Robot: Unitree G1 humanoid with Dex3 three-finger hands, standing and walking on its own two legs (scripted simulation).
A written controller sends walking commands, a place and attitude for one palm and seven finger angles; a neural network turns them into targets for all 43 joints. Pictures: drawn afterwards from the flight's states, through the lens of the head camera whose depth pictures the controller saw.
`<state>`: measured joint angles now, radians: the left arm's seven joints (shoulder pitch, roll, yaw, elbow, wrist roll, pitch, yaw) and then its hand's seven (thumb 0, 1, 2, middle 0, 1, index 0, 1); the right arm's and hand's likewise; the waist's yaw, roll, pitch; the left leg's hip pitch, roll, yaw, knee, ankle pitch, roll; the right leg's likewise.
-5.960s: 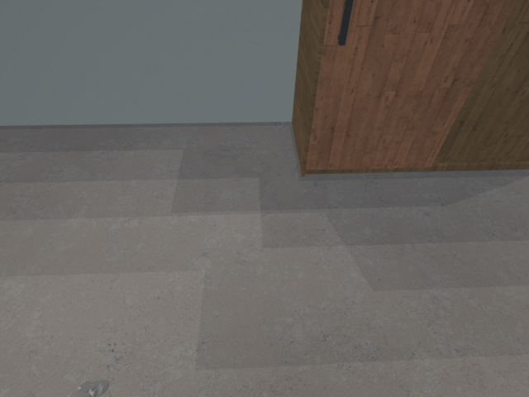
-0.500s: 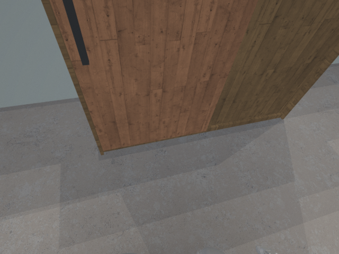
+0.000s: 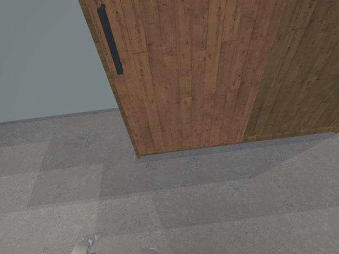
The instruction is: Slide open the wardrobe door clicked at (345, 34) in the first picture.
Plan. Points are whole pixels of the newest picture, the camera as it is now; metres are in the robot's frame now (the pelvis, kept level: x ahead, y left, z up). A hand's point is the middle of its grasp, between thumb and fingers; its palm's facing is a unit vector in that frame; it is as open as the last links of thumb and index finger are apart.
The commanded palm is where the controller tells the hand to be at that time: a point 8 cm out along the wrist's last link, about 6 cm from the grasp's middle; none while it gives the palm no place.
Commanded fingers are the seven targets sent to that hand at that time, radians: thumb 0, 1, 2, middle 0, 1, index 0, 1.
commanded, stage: turn to face it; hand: left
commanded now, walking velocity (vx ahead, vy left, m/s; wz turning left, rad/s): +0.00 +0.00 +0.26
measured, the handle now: (112, 41) +0.81 +0.22 +0.11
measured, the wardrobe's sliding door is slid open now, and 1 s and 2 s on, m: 0.00 0.00 0.00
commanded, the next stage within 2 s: take the last steps up to it in 0.02 s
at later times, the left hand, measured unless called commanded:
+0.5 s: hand out of the picture -0.09 +0.22 -0.18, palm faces +0.20 -0.96 -0.19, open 7.4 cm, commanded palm none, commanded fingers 0.00 0.90 0.90 -0.20 -0.30 -0.20 -0.30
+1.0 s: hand (114, 211) +0.27 +0.20 -0.17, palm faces +0.10 -0.97 -0.22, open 7.4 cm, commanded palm none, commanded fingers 0.00 0.90 0.90 -0.20 -0.30 -0.20 -0.30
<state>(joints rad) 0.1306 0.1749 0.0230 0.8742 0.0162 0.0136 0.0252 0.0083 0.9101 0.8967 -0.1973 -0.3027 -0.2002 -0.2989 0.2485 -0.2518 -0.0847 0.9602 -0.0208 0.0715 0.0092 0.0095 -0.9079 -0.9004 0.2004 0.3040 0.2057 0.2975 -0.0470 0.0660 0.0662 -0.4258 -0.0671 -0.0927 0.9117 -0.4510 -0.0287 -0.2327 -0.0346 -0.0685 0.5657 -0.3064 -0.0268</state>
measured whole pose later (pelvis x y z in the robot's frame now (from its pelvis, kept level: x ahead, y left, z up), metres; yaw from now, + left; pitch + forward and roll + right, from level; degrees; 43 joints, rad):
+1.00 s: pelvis +0.18 +0.00 -0.01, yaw +6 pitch -3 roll +1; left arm 0.12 0.18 0.05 1.00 0.01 -0.06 0.00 0.00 0.91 0.90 -0.19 -0.30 -0.20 -0.30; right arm 0.41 -0.15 -0.05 1.16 -0.01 -0.01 0.00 0.01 -0.91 -0.90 0.20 0.30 0.20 0.30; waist -0.04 0.02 0.11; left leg -0.28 0.08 0.02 1.21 -0.43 0.02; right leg -0.36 -0.03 -0.15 0.64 -0.24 -0.08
